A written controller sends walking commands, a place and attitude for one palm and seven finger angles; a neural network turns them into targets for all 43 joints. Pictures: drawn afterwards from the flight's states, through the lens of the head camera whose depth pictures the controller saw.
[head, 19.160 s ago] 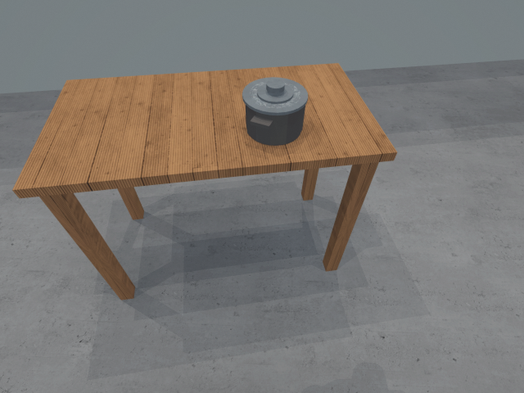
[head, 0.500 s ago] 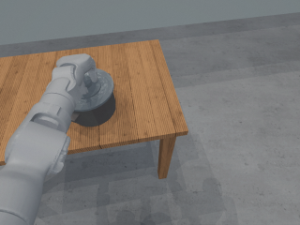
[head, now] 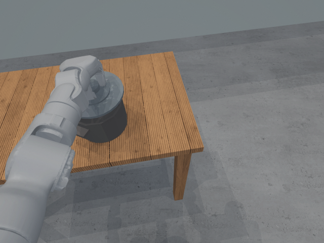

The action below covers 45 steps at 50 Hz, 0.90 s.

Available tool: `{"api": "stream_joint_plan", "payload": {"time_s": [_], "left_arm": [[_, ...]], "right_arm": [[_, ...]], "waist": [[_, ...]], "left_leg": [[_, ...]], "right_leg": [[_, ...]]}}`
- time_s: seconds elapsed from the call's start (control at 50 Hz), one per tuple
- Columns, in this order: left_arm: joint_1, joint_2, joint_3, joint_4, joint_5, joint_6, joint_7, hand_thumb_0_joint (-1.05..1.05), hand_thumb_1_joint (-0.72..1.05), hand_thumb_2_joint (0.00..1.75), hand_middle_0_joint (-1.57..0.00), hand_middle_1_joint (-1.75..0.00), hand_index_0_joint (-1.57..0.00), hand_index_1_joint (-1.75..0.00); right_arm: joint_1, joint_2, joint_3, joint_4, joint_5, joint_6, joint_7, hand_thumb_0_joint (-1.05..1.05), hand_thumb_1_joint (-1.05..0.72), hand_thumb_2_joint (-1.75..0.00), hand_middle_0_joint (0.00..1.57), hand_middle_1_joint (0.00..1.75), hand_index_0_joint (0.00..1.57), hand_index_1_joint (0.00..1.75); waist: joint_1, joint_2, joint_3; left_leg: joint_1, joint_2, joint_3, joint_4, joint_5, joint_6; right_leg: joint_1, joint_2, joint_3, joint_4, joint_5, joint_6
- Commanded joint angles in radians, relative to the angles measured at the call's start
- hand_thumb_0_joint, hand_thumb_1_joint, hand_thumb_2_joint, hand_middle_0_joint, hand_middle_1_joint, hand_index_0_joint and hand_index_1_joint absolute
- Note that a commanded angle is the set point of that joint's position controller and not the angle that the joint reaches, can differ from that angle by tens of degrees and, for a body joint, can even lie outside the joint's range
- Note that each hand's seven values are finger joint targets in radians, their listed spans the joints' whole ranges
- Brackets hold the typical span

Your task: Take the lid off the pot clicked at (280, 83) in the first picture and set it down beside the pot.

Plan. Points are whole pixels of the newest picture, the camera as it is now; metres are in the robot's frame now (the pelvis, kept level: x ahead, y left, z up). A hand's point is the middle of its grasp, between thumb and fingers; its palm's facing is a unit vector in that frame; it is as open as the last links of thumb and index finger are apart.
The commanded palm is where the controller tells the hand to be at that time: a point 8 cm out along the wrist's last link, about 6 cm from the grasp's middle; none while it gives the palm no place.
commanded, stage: lift the lid straight up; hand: left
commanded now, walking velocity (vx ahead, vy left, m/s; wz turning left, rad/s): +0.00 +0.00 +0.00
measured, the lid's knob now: (90, 87) +0.52 +0.16 +0.09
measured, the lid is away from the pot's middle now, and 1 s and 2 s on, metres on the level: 0.01 0.02 0.07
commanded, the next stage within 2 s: move the lid sideways beside the pot in 1.28 s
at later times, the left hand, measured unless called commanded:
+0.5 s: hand (82, 78) +0.49 +0.15 +0.15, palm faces -0.32 -0.08 -0.95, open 7.4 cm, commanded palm +0.50 +0.16 +0.23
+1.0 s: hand (78, 59) +0.50 +0.15 +0.19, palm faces -0.28 -0.07 -0.96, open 7.4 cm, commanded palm +0.50 +0.16 +0.27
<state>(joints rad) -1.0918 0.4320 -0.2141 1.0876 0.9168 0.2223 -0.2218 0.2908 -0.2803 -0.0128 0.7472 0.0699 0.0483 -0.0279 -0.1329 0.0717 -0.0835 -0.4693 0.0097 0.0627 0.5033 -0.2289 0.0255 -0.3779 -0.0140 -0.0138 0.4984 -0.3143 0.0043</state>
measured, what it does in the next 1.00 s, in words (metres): stands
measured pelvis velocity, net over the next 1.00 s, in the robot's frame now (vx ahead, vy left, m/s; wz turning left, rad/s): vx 0.00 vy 0.00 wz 0.00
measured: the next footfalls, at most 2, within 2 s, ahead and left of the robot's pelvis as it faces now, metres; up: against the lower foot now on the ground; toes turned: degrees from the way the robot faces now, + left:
none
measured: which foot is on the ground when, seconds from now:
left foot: down 0.00-1.00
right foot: down 0.00-1.00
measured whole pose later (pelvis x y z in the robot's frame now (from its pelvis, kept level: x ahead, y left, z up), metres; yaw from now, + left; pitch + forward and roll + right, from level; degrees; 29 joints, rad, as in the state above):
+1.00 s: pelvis +0.00 +0.00 +0.00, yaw +0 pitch +10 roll +0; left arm -1.26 0.48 -0.22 1.09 0.94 0.25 -0.36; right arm 0.31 -0.29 -0.01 0.74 0.06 0.01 -0.03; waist -0.13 0.07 -0.08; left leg -0.42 0.00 0.06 0.45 -0.20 0.03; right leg -0.33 -0.02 -0.01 0.45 -0.29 0.01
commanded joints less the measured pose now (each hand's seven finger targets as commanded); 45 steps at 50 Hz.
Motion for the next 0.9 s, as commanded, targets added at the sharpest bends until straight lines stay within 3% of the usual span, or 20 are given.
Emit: {"api": "stream_joint_plan", "payload": {"time_s": [0.0, 0.04, 0.08, 0.12, 0.18, 0.2, 0.28, 0.36, 0.46, 0.5, 0.52, 0.58, 0.64, 0.72, 0.76, 0.8, 0.82, 0.84, 0.86, 0.88], "left_arm": [[-0.596, 0.321, 0.101, -0.212, 0.021, 0.004, 0.024, 0.0, 0.64, 0.97, -0.8, -1.09, -0.86, -1.13], [-0.628, 0.267, 0.047, -0.214, 0.013, 0.005, 0.002, 0.0, 0.64, 0.97, -0.8, -1.09, -0.86, -1.13], [-0.682, 0.26, 0.034, -0.258, 0.019, 0.001, 0.0, 0.0, 0.64, 0.97, -0.8, -1.09, -0.86, -1.13], [-0.684, 0.274, 0.05, -0.299, 0.016, -0.023, -0.01, 0.0, 0.64, 0.97, -0.8, -1.09, -0.86, -1.13], [-0.682, 0.265, 0.039, -0.273, 0.01, -0.024, -0.015, 0.0, 0.64, 0.97, -0.8, -1.09, -0.86, -1.13], [-0.657, 0.306, 0.071, -0.233, 0.021, -0.019, -0.012, 0.0, 0.64, 0.97, -0.8, -1.09, -0.86, -1.13], [-0.712, 0.276, 0.04, -0.253, 0.015, -0.011, -0.01, 0.0, 0.64, 0.97, -0.8, -1.09, -0.86, -1.13], [-0.74, 0.288, 0.045, -0.261, 0.018, -0.01, -0.012, 0.0, 0.64, 0.97, -0.8, -1.09, -0.86, -1.13], [-0.765, 0.32, 0.057, -0.205, 0.019, 0.009, -0.026, 0.0, 0.64, 0.97, -0.8, -1.09, -0.86, -1.13], [-0.799, 0.317, 0.049, -0.228, 0.023, 0.008, -0.032, 0.0, 0.64, 0.97, -0.8, -1.09, -0.86, -1.13], [-0.796, 0.273, 0.02, -0.223, 0.021, 0.001, -0.041, 0.0, 0.64, 0.97, -0.8, -1.09, -0.86, -1.13], [-0.808, 0.284, 0.029, -0.214, 0.028, 0.003, -0.048, 0.0, 0.64, 0.97, -0.8, -1.09, -0.86, -1.13], [-0.775, 0.321, 0.06, -0.159, 0.024, 0.009, -0.061, 0.0, 0.64, 0.97, -0.8, -1.09, -0.86, -1.13], [-0.853, 0.315, 0.052, -0.281, 0.033, -0.014, -0.063, 0.0, 0.64, 0.97, -0.8, -1.09, -0.86, -1.13], [-0.814, 0.345, 0.075, -0.225, 0.051, -0.003, -0.062, 0.0, 0.64, 0.97, -0.8, -1.09, -0.86, -1.13], [-0.804, 0.313, 0.05, -0.183, 0.047, 0.019, -0.066, 0.0, 0.64, 0.97, -0.8, -1.09, -0.86, -1.13], [-0.804, 0.292, 0.041, -0.203, 0.038, 0.018, -0.071, 0.0, 0.64, 0.97, -0.8, -1.09, -0.86, -1.13], [-0.802, 0.327, 0.068, -0.18, 0.041, 0.027, -0.07, 0.0, 0.64, 0.97, -0.8, -1.09, -0.86, -1.13], [-0.839, 0.368, 0.088, -0.212, 0.05, 0.029, -0.068, 0.0, 0.64, 0.97, -0.8, -1.09, -0.86, -1.13], [-0.858, 0.347, 0.072, -0.234, 0.05, 0.028, -0.071, 0.0, 0.64, 0.97, -0.8, -1.09, -0.86, -1.13]], "right_arm": [[0.046, -0.146, -0.044, -0.086, -0.004, -0.013, -0.014, 0.0, -0.9, -0.9, 0.2, 0.3, 0.2, 0.3], [0.037, -0.147, -0.041, -0.086, 0.004, -0.009, -0.016, 0.0, -0.9, -0.9, 0.2, 0.3, 0.2, 0.3], [0.033, -0.145, -0.043, -0.089, 0.007, -0.017, -0.016, 0.0, -0.9, -0.9, 0.2, 0.3, 0.2, 0.3], [0.032, -0.139, -0.042, -0.101, 0.003, -0.029, -0.021, 0.0, -0.9, -0.9, 0.2, 0.3, 0.2, 0.3], [0.037, -0.14, -0.04, -0.092, 0.002, -0.029, -0.023, 0.0, -0.9, -0.9, 0.2, 0.3, 0.2, 0.3], [0.039, -0.146, -0.038, -0.088, 0.004, -0.025, -0.024, 0.0, -0.9, -0.9, 0.2, 0.3, 0.2, 0.3], [0.032, -0.142, -0.034, -0.086, 0.006, -0.034, -0.022, 0.0, -0.9, -0.9, 0.2, 0.3, 0.2, 0.3], [0.032, -0.144, -0.032, -0.089, 0.005, -0.045, -0.025, 0.0, -0.9, -0.9, 0.2, 0.3, 0.2, 0.3], [0.042, -0.154, -0.028, -0.075, 0.005, -0.052, -0.029, 0.0, -0.9, -0.9, 0.2, 0.3, 0.2, 0.3], [0.041, -0.154, -0.027, -0.077, 0.007, -0.059, -0.03, 0.0, -0.9, -0.9, 0.2, 0.3, 0.2, 0.3], [0.037, -0.146, -0.028, -0.084, 0.006, -0.066, -0.03, 0.0, -0.9, -0.9, 0.2, 0.3, 0.2, 0.3], [0.052, -0.151, -0.032, -0.071, 0.001, -0.068, -0.025, 0.0, -0.9, -0.9, 0.2, 0.3, 0.2, 0.3], [0.061, -0.161, -0.03, -0.068, 0.0, -0.062, -0.028, 0.0, -0.9, -0.9, 0.2, 0.3, 0.2, 0.3], [0.06, -0.147, -0.034, -0.089, -0.005, -0.084, -0.025, 0.0, -0.9, -0.9, 0.2, 0.3, 0.2, 0.3], [0.066, -0.15, -0.036, -0.08, -0.008, -0.075, -0.021, 0.0, -0.9, -0.9, 0.2, 0.3, 0.2, 0.3], [0.061, -0.152, -0.034, -0.076, -0.002, -0.065, -0.017, 0.0, -0.9, -0.9, 0.2, 0.3, 0.2, 0.3], [0.055, -0.15, -0.035, -0.085, -0.002, -0.068, -0.015, 0.0, -0.9, -0.9, 0.2, 0.3, 0.2, 0.3], [0.053, -0.155, -0.036, -0.08, -0.006, -0.064, -0.014, 0.0, -0.9, -0.9, 0.2, 0.3, 0.2, 0.3], [0.055, -0.159, -0.034, -0.083, -0.005, -0.063, -0.012, 0.0, -0.9, -0.9, 0.2, 0.3, 0.2, 0.3], [0.044, -0.151, -0.034, -0.093, -0.006, -0.065, -0.012, 0.0, -0.9, -0.9, 0.2, 0.3, 0.2, 0.3]], "waist": [[-0.001, -0.084, -0.498], [-0.013, -0.091, -0.437], [-0.015, -0.062, -0.44], [-0.009, -0.045, -0.483], [-0.013, -0.039, -0.449], [-0.004, -0.052, -0.437], [-0.008, -0.035, -0.411], [-0.007, -0.039, -0.464], [-0.011, -0.084, -0.441], [-0.011, -0.066, -0.456], [-0.011, -0.045, -0.461], [-0.013, -0.029, -0.446], [-0.012, -0.082, -0.433], [0.001, -0.011, -0.528], [0.001, -0.03, -0.506], [-0.002, -0.081, -0.455], [0.002, -0.063, -0.463], [0.003, -0.056, -0.442], [0.006, -0.06, -0.481], [0.006, -0.028, -0.493]], "left_leg": [[0.403, -0.04, -0.041, 0.041, 0.422, 0.062], [0.376, -0.034, -0.036, 0.034, 0.396, 0.062], [0.415, -0.031, -0.044, 0.03, 0.398, 0.062], [0.45, -0.032, -0.051, 0.038, 0.448, 0.066], [0.451, -0.032, -0.052, 0.025, 0.398, 0.063], [0.43, -0.032, -0.057, 0.018, 0.375, 0.06], [0.426, -0.031, -0.053, 0.008, 0.338, 0.058], [0.449, -0.035, -0.062, 0.006, 0.359, 0.058], [0.408, -0.038, -0.054, -0.007, 0.305, 0.061], [0.425, -0.036, -0.06, -0.008, 0.318, 0.059], [0.435, -0.036, -0.062, -0.002, 0.351, 0.06], [0.458, -0.032, -0.07, 0.001, 0.366, 0.057], [0.42, -0.034, -0.065, -0.003, 0.362, 0.06], [0.499, -0.033, -0.074, 0.008, 0.479, 0.06], [0.491, -0.035, -0.074, 0.009, 0.477, 0.059], [0.445, -0.034, -0.066, -0.003, 0.43, 0.058], [0.444, -0.034, -0.06, -0.001, 0.453, 0.059], [0.44, -0.035, -0.06, 0.002, 0.438, 0.058], [0.451, -0.037, -0.064, -0.002, 0.447, 0.058], [0.47, -0.039, -0.064, 0.003, 0.474, 0.058]], "right_leg": [[0.078, 0.047, -0.009, -0.031, 0.568, -0.021], [0.062, 0.043, -0.013, -0.036, 0.558, -0.019], [0.032, 0.045, -0.018, -0.039, 0.52, -0.02], [0.037, 0.045, -0.013, -0.041, 0.537, -0.023], [0.021, 0.047, -0.019, -0.045, 0.488, -0.022], [0.022, 0.048, -0.02, -0.048, 0.465, -0.026], [0.012, 0.047, -0.023, -0.053, 0.439, -0.026], [0.03, 0.047, -0.02, -0.05, 0.454, -0.027], [0.046, 0.044, -0.015, -0.062, 0.445, -0.021], [0.041, 0.044, -0.018, -0.06, 0.447, -0.022], [0.028, 0.042, -0.017, -0.061, 0.453, -0.027], [0.01, 0.047, -0.023, -0.061, 0.441, -0.026], [0.035, 0.044, -0.019, -0.065, 0.464, -0.024], [0.046, 0.043, -0.016, -0.059, 0.517, -0.029], [0.044, 0.049, -0.016, -0.06, 0.512, -0.026], [0.043, 0.049, -0.022, -0.063, 0.499, -0.025], [0.05, 0.043, -0.02, -0.066, 0.521, -0.027], [0.049, 0.044, -0.019, -0.064, 0.518, -0.026], [0.07, 0.045, -0.016, -0.061, 0.532, -0.026], [0.066, 0.043, -0.014, -0.057, 0.544, -0.027]]}}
